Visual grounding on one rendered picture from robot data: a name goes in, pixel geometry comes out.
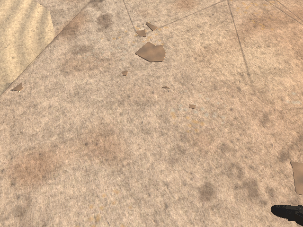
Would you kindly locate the right robot hand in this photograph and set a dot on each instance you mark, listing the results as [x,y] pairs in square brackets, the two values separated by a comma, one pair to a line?
[289,212]

